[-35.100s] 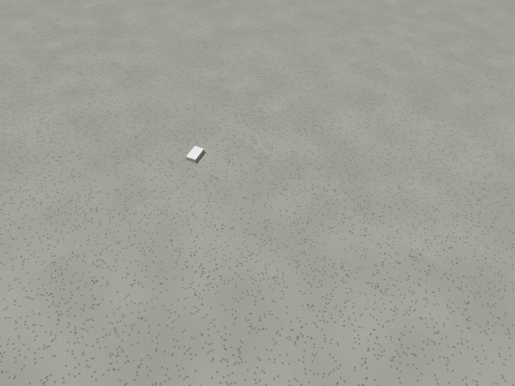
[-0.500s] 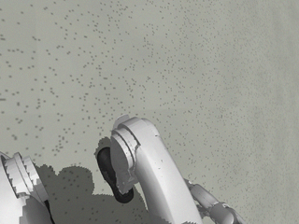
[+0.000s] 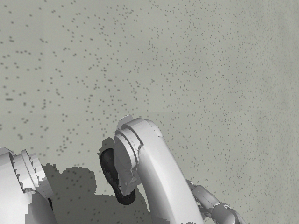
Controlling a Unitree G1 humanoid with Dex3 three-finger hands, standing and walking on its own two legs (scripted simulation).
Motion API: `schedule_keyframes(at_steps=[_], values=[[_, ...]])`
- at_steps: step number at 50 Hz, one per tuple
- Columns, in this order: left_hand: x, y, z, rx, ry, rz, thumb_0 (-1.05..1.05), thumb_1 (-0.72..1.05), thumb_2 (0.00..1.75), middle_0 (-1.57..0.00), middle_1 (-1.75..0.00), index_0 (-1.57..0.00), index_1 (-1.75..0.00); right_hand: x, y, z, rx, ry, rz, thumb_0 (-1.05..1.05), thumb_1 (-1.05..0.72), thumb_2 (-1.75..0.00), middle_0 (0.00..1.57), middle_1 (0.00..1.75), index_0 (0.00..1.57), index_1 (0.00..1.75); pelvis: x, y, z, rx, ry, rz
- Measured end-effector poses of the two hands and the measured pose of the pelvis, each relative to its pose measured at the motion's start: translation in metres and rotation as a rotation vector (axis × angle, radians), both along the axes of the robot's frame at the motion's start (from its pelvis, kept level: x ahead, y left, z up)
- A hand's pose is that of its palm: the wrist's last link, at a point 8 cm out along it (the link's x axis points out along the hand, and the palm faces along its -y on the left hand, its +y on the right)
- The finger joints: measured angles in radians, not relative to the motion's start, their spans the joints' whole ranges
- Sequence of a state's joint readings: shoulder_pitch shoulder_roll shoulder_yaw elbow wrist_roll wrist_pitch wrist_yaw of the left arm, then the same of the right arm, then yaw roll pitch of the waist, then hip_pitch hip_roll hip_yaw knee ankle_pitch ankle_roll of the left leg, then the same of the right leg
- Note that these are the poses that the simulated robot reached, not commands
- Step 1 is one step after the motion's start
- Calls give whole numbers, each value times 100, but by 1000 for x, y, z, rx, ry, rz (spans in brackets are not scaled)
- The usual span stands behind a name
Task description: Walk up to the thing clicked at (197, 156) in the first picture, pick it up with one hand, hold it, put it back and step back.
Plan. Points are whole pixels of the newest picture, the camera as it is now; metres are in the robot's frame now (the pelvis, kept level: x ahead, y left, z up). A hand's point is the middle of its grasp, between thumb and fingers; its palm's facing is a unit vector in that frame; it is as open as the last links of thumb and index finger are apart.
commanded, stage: settle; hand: left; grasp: from above
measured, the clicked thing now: out of the picture +0.44 +0.39 -0.30
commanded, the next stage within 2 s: lift in 0.64 s
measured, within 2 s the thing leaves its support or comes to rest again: leaves its support in 0.04 s
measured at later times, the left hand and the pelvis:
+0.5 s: hand out of the picture +0.43 +0.40 -0.17, palm faces -0.44 -0.14 -0.89, open 8.5 cm; pelvis +0.00 +0.00 +0.01, yaw +4 degrees
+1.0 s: hand out of the picture +0.41 +0.39 -0.11, palm faces -0.45 -0.16 -0.88, open 8.5 cm; pelvis -0.01 -0.01 +0.04, yaw +7 degrees
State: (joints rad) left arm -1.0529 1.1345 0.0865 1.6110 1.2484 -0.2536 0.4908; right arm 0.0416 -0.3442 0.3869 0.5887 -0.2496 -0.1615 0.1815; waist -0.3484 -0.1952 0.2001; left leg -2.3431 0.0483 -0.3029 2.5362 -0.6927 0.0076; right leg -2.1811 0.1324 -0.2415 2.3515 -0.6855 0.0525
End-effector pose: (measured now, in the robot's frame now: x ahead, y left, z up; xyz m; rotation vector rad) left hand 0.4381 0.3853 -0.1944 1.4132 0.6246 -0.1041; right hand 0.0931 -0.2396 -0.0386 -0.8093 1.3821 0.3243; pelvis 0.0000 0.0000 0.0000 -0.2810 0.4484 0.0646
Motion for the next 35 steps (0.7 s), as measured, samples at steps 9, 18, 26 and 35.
schedule_keyframes(at_steps=[9, 18, 26, 35], values=[[-1, 9, 24, 22, -41, -4, 0, 27, 0, -95, -13, -99, -8, 16, -2, -3, 15, -39, -14, 0, -90, -89, 20, 30, 20, 30, 1, -1, 1, 6, 23, 11], [-1, 21, 62, 53, -23, 6, 0, 28, 0, -96, -10, -99, -5, 29, -2, -9, 49, -93, -81, 0, -90, -89, 20, 30, 20, 30, 2, 0, 7, 18, 61, 29], [-5, 17, 85, 39, 13, -11, 0, 28, 0, -97, -9, -100, -4, 26, -4, -13, 55, -94, -142, 0, -90, -89, 20, 30, 20, 30, 0, -1, 13, 32, 80, 46], [-7, 12, 103, 35, 12, -40, 0, 27, 0, -97, -8, -100, -4, 15, -14, -13, 16, -74, -195, 0, -90, -89, 20, 30, 20, 30, -4, -4, 17, 46, 92, 58]])
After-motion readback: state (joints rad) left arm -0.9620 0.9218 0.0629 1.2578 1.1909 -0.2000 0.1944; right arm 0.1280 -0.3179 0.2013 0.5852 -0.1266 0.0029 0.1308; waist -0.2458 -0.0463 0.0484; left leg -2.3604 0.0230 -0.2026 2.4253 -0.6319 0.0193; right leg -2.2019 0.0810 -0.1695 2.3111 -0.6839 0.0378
